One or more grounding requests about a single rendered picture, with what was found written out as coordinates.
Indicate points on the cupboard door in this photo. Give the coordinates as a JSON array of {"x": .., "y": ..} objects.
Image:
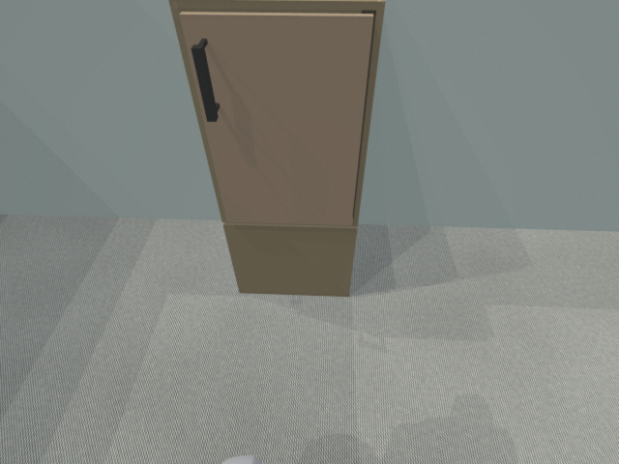
[{"x": 291, "y": 89}]

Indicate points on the handle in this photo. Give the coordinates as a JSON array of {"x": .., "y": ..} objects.
[{"x": 204, "y": 80}]

